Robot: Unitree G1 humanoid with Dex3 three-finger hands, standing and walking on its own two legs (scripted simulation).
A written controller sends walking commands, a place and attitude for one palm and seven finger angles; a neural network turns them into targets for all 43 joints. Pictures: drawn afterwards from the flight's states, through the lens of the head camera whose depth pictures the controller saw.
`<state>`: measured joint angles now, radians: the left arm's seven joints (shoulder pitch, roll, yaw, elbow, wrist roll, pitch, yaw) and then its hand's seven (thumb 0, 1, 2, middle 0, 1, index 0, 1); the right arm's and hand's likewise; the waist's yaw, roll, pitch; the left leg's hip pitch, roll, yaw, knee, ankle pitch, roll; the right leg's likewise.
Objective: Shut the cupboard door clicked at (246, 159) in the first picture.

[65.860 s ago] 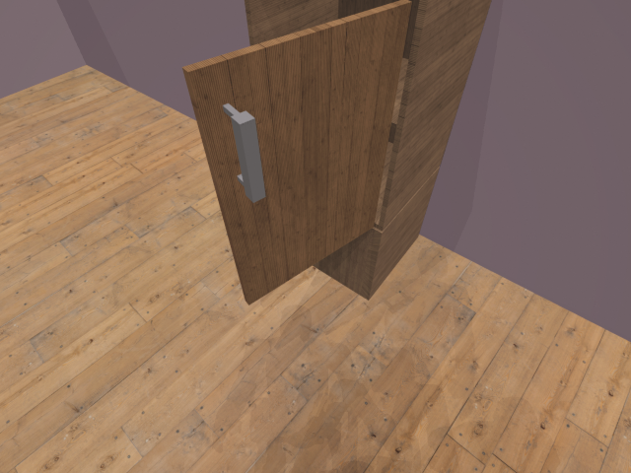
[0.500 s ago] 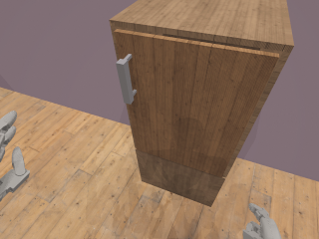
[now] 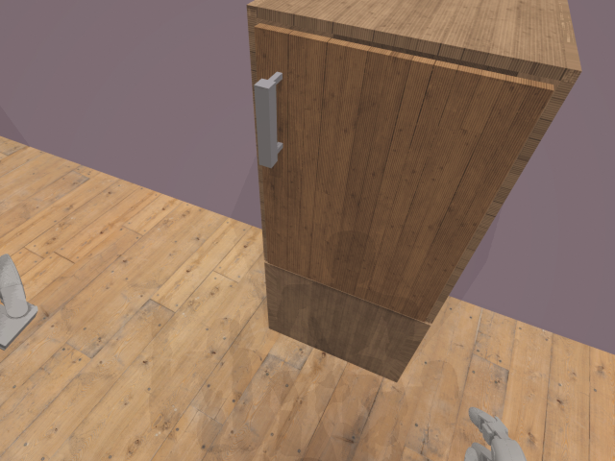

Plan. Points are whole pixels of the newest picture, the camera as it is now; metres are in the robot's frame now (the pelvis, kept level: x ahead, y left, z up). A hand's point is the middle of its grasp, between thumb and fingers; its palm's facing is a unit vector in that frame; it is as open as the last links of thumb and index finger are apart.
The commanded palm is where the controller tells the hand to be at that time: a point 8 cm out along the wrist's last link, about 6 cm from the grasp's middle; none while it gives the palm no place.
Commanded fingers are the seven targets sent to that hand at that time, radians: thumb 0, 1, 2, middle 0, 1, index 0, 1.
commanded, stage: step back with the hand held close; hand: left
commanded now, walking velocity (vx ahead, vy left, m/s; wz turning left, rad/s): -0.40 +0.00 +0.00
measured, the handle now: (272, 120) +0.61 +0.11 +0.13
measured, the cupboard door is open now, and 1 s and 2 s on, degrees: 0 0 0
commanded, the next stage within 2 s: stop stepping back and stand still in 0.62 s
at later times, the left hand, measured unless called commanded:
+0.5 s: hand (29, 320) +0.19 +0.26 +0.19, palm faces +0.41 -0.81 -0.42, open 7.4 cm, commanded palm +0.12 +0.29 +0.20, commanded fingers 0.00 0.90 0.90 -0.20 -0.30 -0.20 -0.30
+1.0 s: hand out of the picture +0.04 +0.22 +0.18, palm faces +0.48 -0.80 -0.36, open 7.4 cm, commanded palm -0.02 +0.25 +0.20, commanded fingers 0.00 0.90 0.90 -0.20 -0.30 -0.20 -0.30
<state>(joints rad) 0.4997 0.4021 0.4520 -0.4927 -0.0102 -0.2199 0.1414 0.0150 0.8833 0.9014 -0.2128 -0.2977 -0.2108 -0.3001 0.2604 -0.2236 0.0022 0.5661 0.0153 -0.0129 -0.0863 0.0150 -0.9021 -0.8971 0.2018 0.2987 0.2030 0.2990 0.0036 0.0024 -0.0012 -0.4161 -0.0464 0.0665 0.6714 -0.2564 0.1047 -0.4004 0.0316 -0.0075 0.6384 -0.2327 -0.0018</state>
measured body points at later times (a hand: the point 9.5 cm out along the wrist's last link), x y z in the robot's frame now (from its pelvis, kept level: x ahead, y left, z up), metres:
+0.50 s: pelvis -0.03 -0.01 +0.02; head +0.01 +0.03 +0.46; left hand +0.16 +0.30 +0.21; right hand +0.14 -0.24 -0.07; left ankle +0.06 +0.05 -0.72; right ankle -0.17 -0.14 -0.69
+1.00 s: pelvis -0.17 -0.05 +0.02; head -0.18 -0.05 +0.47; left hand +0.01 +0.26 +0.20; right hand -0.04 -0.33 -0.07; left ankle -0.21 +0.09 -0.68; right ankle -0.21 -0.13 -0.72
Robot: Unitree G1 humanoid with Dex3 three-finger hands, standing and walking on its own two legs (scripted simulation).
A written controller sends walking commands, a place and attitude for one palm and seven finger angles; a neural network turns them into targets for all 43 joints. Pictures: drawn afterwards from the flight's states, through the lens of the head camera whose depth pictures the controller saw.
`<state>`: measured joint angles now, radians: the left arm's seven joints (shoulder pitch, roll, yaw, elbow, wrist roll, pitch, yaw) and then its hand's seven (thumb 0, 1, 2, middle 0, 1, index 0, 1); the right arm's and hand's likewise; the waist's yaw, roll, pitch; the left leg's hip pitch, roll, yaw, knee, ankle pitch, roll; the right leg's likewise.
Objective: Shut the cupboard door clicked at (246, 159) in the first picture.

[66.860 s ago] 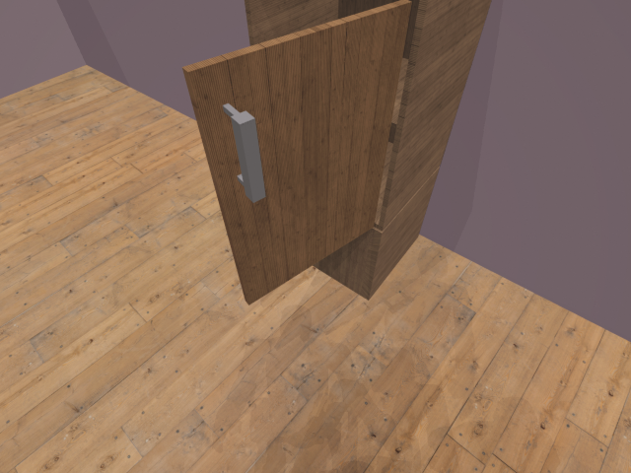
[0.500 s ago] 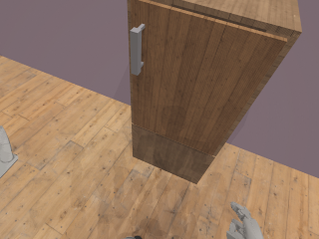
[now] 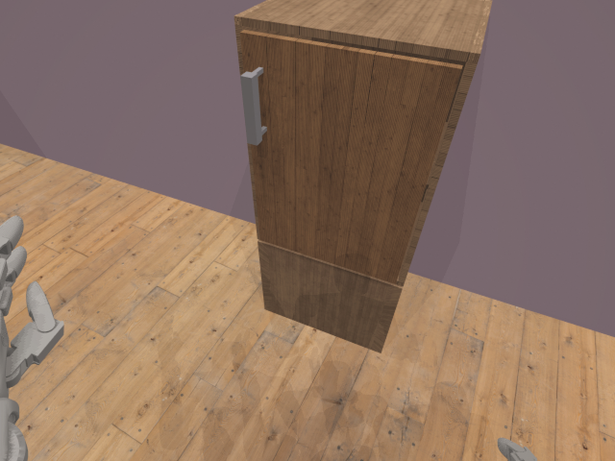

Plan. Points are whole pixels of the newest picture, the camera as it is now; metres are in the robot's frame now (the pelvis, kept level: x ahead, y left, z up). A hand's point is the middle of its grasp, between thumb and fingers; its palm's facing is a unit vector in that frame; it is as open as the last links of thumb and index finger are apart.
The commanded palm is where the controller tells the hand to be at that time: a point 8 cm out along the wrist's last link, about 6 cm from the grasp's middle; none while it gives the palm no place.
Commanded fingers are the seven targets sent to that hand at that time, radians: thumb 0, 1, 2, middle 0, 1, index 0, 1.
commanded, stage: stop stepping back and stand still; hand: left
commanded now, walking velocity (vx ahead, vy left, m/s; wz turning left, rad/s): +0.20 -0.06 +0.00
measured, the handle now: (256, 106) +0.78 +0.16 +0.11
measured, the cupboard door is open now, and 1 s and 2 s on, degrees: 0 0 0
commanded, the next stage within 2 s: let the arm hang, fingers relaxed in 0.48 s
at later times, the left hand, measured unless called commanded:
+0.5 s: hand out of the picture +0.15 +0.29 +0.16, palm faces +0.48 -0.79 -0.37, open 7.5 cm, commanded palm +0.09 +0.33 +0.17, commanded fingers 0.00 0.90 0.90 -0.20 -0.30 -0.20 -0.30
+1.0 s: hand out of the picture +0.05 +0.18 -0.17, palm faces +0.09 -0.98 -0.16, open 6.8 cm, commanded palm none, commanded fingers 0.00 0.90 0.90 -0.20 -0.30 -0.20 -0.30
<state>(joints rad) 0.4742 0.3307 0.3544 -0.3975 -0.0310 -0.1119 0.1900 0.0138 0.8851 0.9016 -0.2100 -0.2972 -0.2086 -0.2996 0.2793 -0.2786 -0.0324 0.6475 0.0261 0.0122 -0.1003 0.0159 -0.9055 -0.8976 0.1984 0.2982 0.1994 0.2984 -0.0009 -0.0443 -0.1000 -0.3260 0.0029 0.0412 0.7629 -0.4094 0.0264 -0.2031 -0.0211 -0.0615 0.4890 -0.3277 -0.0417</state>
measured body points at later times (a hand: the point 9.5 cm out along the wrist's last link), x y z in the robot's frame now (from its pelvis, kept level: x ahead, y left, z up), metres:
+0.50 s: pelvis -0.04 +0.02 -0.01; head -0.05 +0.04 +0.44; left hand +0.12 +0.33 +0.18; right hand +0.10 -0.20 -0.11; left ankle -0.06 +0.14 -0.73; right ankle -0.05 -0.08 -0.74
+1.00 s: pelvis -0.02 +0.01 +0.00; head +0.00 +0.03 +0.44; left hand +0.04 +0.24 -0.16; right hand +0.01 -0.22 -0.15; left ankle -0.03 +0.13 -0.74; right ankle -0.01 -0.08 -0.74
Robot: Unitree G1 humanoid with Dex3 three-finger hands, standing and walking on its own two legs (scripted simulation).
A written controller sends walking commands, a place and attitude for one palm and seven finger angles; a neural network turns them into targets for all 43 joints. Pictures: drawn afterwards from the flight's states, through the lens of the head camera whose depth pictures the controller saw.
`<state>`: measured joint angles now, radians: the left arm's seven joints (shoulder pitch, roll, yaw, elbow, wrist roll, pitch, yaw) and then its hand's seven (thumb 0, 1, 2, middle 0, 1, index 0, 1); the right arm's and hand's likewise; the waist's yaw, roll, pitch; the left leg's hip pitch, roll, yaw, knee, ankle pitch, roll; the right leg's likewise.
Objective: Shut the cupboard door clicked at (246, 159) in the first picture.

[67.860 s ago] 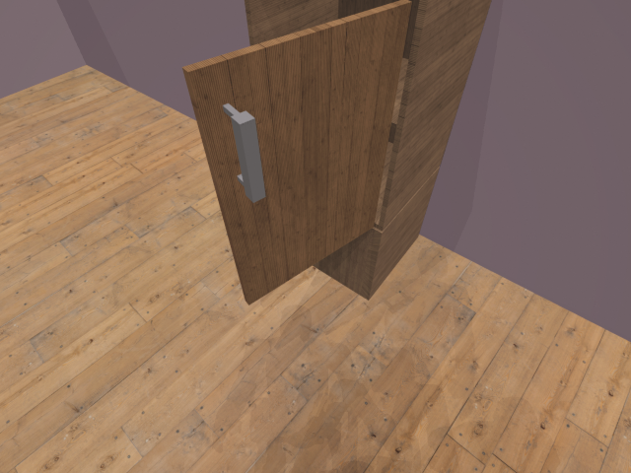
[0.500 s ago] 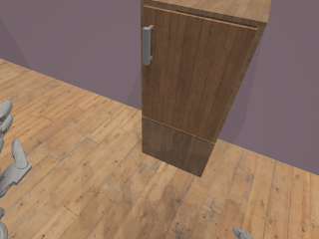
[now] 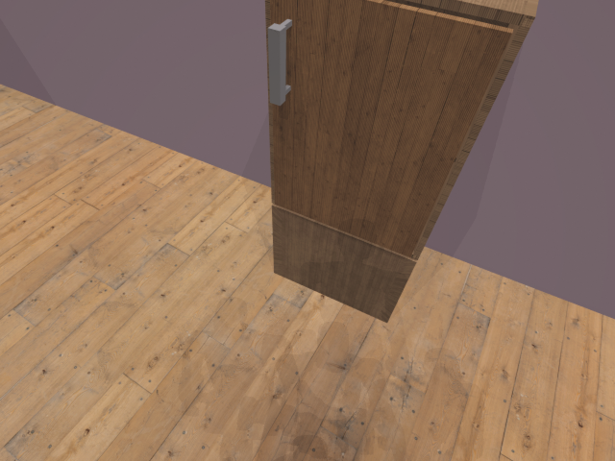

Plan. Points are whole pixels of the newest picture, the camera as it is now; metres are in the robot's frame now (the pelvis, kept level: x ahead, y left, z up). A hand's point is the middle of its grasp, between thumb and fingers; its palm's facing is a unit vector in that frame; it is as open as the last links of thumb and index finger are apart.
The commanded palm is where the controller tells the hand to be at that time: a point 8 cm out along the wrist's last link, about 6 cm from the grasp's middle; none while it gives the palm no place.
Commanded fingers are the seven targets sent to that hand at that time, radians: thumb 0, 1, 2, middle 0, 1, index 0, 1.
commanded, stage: let the arm hang, fingers relaxed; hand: left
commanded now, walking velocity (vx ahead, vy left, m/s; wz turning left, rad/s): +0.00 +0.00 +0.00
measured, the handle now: (282, 62) +0.81 +0.09 +0.11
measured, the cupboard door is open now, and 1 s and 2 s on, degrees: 0 0 0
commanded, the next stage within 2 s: look to check the result in 0.68 s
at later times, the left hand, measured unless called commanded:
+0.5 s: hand out of the picture -0.04 +0.16 -0.17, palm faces +0.02 -0.99 -0.14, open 7.4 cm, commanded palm none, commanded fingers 0.00 0.90 0.90 -0.20 -0.30 -0.20 -0.30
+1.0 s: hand out of the picture -0.03 +0.19 -0.17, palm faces +0.01 -0.99 -0.17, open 7.4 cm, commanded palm none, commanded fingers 0.00 0.90 0.90 -0.20 -0.30 -0.20 -0.30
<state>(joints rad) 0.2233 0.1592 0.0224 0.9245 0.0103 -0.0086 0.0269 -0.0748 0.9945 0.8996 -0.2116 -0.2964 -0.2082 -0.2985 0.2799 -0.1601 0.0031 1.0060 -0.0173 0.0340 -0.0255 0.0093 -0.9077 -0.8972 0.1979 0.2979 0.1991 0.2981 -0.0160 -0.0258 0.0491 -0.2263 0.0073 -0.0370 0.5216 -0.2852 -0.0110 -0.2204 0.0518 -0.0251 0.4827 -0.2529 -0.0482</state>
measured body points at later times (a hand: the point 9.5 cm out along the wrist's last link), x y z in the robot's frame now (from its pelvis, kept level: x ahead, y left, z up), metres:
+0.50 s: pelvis -0.01 +0.02 +0.01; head -0.01 +0.02 +0.46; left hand -0.04 +0.22 -0.16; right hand -0.04 -0.19 -0.16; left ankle +0.00 +0.12 -0.74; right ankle +0.00 -0.09 -0.74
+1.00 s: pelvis -0.01 +0.03 +0.01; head -0.01 +0.03 +0.46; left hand -0.03 +0.24 -0.16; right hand -0.05 -0.18 -0.16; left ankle +0.00 +0.12 -0.74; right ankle +0.00 -0.09 -0.74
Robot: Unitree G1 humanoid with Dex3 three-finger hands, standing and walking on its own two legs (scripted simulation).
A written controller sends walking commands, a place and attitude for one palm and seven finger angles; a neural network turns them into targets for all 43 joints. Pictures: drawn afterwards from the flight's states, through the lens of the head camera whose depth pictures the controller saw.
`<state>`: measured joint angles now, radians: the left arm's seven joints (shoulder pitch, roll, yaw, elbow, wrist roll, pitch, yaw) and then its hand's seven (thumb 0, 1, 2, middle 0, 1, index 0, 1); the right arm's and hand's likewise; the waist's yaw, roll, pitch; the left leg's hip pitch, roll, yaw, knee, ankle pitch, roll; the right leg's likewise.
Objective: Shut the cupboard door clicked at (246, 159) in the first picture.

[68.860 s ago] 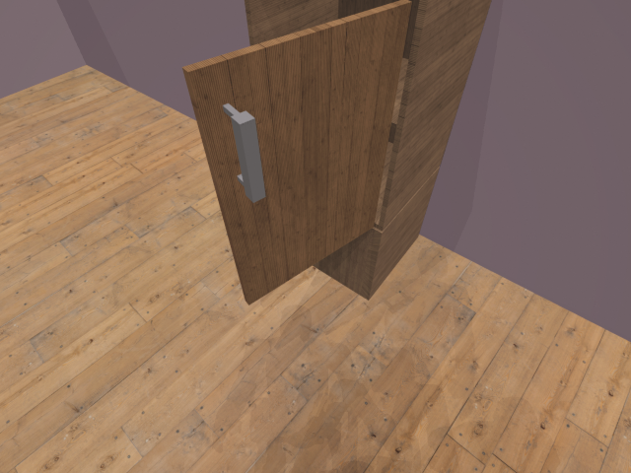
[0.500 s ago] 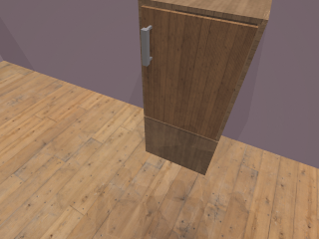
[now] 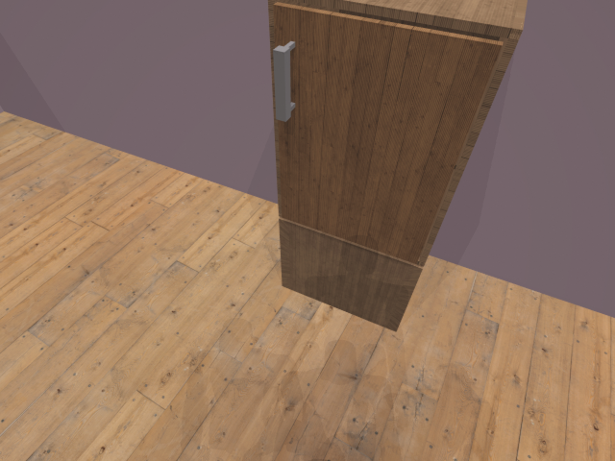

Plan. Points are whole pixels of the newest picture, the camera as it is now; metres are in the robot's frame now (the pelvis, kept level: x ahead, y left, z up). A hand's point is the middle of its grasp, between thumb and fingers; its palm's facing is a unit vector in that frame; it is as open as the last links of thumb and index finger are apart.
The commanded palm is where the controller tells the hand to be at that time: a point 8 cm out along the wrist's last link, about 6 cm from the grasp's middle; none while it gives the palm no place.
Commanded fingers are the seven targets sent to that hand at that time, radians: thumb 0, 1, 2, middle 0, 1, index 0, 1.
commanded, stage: look to check the result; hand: left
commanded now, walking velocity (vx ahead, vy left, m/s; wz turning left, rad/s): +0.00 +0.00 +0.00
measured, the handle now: (287, 81) +0.82 +0.09 +0.11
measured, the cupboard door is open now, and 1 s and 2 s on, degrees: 0 0 0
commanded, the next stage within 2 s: stand and wait in 0.26 s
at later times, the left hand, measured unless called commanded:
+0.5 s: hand out of the picture -0.01 +0.16 -0.18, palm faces +0.03 -0.99 -0.16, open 7.4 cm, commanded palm none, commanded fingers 0.00 0.90 0.90 -0.20 -0.30 -0.20 -0.30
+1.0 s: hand out of the picture +0.00 +0.16 -0.18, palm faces +0.03 -0.98 -0.17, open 7.4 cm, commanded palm none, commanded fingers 0.00 0.90 0.90 -0.20 -0.30 -0.20 -0.30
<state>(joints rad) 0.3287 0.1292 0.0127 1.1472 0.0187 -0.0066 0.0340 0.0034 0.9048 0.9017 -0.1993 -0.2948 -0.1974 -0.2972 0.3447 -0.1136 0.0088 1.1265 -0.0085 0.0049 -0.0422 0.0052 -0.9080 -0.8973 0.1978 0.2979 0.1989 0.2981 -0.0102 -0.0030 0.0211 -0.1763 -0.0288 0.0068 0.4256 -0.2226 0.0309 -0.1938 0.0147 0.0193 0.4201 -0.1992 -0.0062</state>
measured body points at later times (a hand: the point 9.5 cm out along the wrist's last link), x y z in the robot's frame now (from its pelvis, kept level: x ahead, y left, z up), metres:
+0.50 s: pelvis +0.01 +0.00 +0.00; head +0.01 +0.00 +0.45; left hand -0.01 +0.21 -0.16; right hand +0.00 -0.21 -0.16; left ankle +0.01 +0.10 -0.74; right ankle +0.02 -0.12 -0.74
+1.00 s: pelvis +0.01 -0.01 +0.00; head +0.02 -0.01 +0.45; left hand +0.00 +0.21 -0.16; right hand +0.00 -0.22 -0.16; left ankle +0.01 +0.10 -0.74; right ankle +0.02 -0.12 -0.74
